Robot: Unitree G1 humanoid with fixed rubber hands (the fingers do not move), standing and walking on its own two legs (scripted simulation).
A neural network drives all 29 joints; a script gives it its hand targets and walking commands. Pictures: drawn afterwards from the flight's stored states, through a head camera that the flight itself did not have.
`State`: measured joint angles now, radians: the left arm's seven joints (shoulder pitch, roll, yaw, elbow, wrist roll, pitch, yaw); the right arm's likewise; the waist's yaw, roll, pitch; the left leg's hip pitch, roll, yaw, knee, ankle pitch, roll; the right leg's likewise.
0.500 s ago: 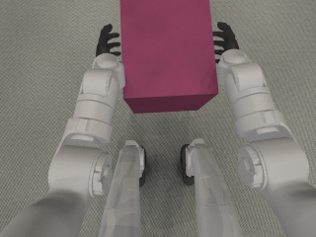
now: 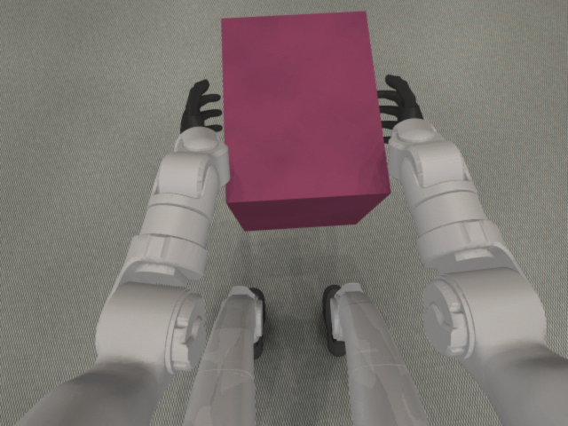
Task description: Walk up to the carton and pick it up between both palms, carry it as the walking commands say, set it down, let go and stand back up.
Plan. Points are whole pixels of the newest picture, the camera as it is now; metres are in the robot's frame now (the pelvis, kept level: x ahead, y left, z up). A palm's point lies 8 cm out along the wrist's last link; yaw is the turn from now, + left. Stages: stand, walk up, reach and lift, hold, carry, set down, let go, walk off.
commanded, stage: reach and lift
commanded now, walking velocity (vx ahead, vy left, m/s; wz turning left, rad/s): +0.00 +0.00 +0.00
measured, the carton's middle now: (297, 135) +0.51 -0.01 -0.09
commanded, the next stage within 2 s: hold in 1.50 s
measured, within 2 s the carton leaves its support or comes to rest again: neither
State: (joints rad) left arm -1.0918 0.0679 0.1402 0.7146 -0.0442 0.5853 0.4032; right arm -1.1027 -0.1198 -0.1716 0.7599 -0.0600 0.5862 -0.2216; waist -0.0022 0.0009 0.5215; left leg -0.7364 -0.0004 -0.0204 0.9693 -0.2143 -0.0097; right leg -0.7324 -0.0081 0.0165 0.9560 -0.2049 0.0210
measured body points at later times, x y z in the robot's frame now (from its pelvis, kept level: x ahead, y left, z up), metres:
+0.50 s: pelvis +0.00 +0.00 +0.03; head +0.14 +0.01 +0.45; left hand +0.47 +0.14 +0.07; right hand +0.47 -0.14 +0.06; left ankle +0.17 +0.12 -0.66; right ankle +0.17 -0.13 -0.66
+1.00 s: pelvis +0.09 +0.00 +0.06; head +0.06 +0.00 +0.51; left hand +0.45 +0.15 +0.12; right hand +0.45 -0.14 +0.12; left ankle +0.17 +0.12 -0.66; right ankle +0.17 -0.13 -0.66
